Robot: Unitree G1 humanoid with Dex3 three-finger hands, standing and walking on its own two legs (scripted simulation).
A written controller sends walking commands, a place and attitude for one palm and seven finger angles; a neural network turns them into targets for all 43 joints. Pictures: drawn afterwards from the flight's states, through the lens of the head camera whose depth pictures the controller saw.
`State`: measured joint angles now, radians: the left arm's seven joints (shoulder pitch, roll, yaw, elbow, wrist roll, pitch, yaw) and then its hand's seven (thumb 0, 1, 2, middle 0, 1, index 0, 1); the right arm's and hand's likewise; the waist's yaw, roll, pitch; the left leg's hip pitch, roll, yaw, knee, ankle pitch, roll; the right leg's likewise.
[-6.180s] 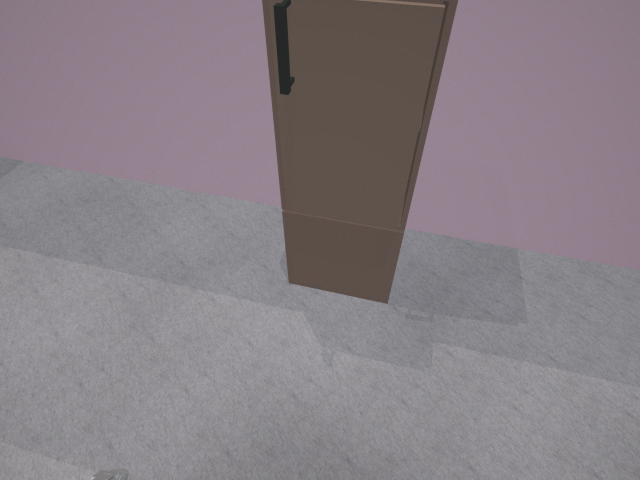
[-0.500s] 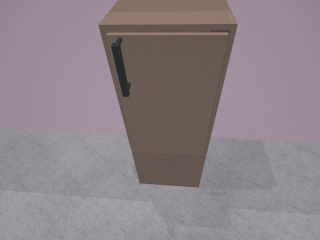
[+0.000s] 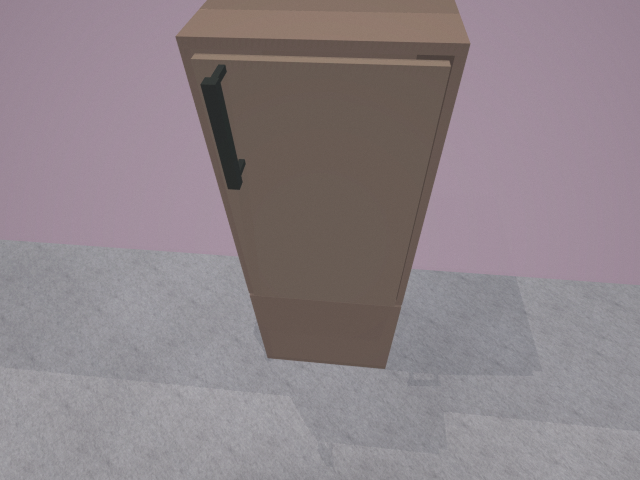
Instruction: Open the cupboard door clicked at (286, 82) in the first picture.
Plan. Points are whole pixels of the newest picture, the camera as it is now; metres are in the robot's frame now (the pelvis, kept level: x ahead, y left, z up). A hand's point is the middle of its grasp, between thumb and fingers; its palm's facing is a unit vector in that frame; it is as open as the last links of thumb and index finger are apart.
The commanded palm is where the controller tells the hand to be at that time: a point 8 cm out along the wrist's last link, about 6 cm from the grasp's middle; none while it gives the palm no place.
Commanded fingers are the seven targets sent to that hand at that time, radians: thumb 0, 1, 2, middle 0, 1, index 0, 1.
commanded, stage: come to a stop and stand still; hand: left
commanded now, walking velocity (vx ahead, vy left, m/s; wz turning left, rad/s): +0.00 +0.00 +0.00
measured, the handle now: (227, 131) +0.55 +0.18 +0.15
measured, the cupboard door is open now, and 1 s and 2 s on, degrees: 0 0 0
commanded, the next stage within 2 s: look again from close up in 0.36 s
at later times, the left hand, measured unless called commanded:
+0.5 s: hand out of the picture +0.00 +0.16 -0.17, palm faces +0.05 -0.98 -0.20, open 7.3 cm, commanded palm none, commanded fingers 0.00 0.90 0.90 -0.20 -0.30 -0.20 -0.30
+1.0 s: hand out of the picture +0.00 +0.17 -0.17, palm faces +0.06 -0.98 -0.19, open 7.4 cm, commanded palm none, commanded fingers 0.00 0.90 0.90 -0.20 -0.30 -0.20 -0.30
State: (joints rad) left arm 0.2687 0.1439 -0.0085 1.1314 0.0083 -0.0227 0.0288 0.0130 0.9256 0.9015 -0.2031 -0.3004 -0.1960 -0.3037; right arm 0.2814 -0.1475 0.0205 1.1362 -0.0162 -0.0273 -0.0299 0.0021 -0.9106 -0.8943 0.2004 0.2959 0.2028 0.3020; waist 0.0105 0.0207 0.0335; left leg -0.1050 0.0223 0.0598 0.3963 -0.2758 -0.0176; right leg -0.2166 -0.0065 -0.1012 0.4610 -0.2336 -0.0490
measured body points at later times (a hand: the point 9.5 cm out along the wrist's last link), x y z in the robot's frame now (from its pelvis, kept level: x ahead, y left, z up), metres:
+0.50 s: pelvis +0.00 -0.01 +0.00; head +0.01 -0.02 +0.45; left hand +0.00 +0.21 -0.16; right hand -0.01 -0.22 -0.17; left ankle -0.04 +0.13 -0.74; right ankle +0.01 -0.08 -0.74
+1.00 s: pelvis +0.00 -0.01 +0.00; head +0.01 -0.01 +0.45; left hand -0.01 +0.22 -0.16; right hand -0.01 -0.22 -0.16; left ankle -0.04 +0.13 -0.74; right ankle +0.01 -0.08 -0.74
